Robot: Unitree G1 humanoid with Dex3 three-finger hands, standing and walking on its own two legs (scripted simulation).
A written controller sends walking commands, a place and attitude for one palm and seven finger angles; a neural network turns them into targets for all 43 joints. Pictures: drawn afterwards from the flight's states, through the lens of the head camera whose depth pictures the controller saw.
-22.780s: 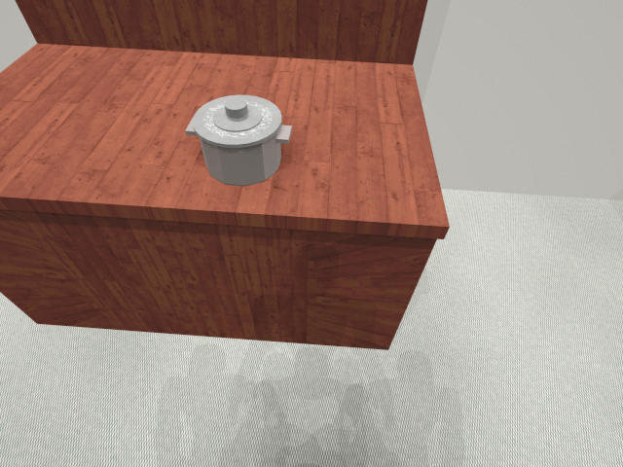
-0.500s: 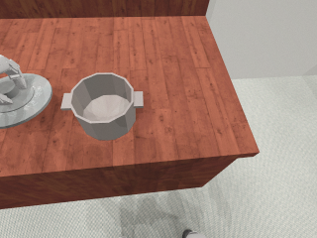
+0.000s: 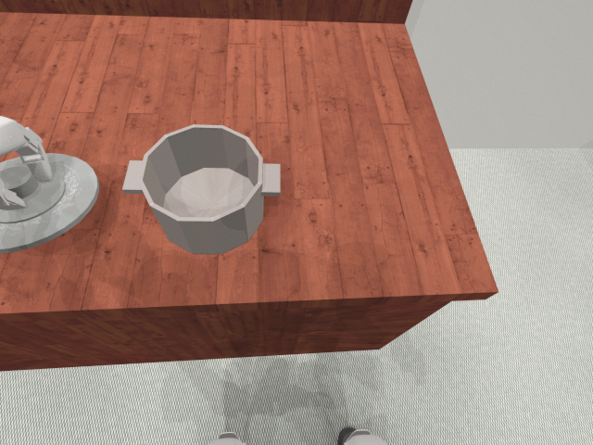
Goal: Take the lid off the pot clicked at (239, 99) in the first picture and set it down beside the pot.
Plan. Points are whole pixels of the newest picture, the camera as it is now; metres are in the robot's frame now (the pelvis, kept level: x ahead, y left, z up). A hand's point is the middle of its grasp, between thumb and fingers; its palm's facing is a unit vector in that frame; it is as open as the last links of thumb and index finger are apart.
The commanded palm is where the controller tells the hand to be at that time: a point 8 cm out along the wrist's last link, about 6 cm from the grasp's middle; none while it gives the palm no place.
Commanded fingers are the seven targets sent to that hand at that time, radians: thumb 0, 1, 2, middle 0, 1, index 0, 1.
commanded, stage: lower the lid onto the table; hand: left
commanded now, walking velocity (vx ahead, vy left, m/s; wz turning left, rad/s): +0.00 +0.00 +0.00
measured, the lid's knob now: (15, 183) +0.45 +0.37 +0.04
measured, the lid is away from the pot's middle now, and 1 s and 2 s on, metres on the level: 0.24 0.24 0.25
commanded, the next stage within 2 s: open the fingers wide in 0.96 s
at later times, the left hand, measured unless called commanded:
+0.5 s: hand (29, 185) +0.45 +0.35 +0.04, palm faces -0.53 -0.10 -0.84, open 7.4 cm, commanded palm +0.50 +0.35 +0.09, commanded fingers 0.00 0.73 0.85 -0.89 -1.06 -0.87 -1.03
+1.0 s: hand (33, 199) +0.45 +0.36 +0.01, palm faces -0.53 -0.10 -0.84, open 7.4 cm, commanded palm +0.50 +0.35 +0.06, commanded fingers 0.00 0.73 0.85 -0.89 -1.06 -0.87 -1.03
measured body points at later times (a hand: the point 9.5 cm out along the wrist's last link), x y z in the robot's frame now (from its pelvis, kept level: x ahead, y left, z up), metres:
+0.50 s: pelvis -0.01 +0.00 -0.01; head +0.12 +0.02 +0.42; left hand +0.47 +0.35 +0.09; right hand -0.02 -0.28 -0.12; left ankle -0.03 +0.12 -0.72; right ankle +0.00 -0.20 -0.72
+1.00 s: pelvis -0.02 +0.01 -0.02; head +0.12 +0.03 +0.41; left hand +0.47 +0.36 +0.06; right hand -0.02 -0.27 -0.13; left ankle -0.03 +0.12 -0.72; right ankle +0.00 -0.20 -0.72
